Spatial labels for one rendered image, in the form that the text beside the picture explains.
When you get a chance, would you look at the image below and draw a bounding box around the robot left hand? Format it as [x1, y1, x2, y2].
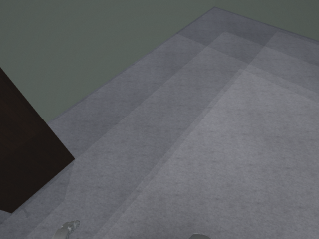
[51, 220, 80, 239]

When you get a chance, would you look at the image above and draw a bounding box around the cupboard door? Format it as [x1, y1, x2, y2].
[0, 77, 44, 160]

